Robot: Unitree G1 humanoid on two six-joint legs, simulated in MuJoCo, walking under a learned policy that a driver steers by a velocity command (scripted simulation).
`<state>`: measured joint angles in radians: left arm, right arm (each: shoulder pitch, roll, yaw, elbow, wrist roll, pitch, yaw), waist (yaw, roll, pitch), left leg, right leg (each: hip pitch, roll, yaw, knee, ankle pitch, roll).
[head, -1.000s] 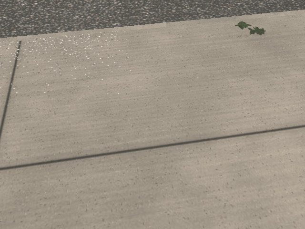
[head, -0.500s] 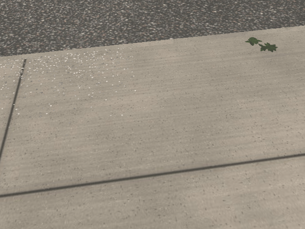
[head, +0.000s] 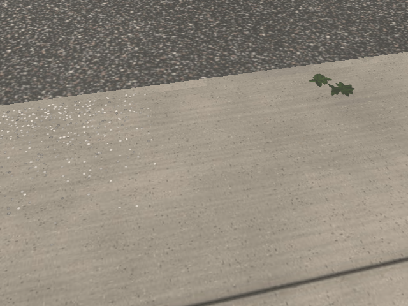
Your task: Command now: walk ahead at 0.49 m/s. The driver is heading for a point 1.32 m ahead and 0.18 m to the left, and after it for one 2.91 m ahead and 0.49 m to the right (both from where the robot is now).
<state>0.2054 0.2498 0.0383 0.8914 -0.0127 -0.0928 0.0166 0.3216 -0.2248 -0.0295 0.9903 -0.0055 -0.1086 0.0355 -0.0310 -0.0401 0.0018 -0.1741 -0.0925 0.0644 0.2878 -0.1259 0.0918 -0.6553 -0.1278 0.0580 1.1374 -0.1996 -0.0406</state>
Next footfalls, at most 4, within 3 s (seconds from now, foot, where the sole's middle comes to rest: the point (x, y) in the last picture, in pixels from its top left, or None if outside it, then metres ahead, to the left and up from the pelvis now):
0.28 right None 0.34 -0.16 -0.78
0.82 left None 0.28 0.05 -0.78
1.32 right None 0.37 -0.16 -0.78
1.72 left None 0.32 0.10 -0.78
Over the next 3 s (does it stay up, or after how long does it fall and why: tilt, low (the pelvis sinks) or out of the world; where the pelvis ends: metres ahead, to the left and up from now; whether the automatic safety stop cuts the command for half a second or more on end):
stays up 0.97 0.13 0.00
